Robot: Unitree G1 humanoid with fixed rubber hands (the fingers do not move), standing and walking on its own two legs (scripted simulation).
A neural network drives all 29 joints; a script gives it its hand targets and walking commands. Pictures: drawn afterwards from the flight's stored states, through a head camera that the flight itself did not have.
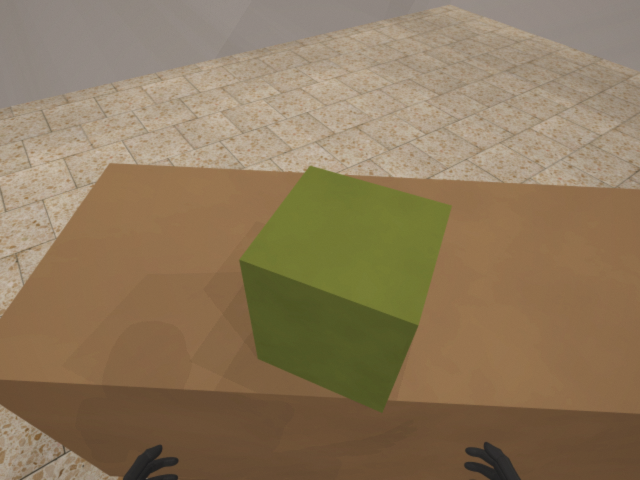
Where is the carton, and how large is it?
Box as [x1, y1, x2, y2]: [239, 166, 451, 412]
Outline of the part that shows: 309,166 239,259 257,356 261,360 382,412 418,325 451,205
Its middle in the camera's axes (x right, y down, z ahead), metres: +0.04 +0.08 +0.57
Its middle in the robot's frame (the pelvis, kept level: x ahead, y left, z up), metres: +0.39 -0.02 +0.00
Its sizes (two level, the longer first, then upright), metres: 0.210 0.200 0.250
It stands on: a pedestal, 0.64 m high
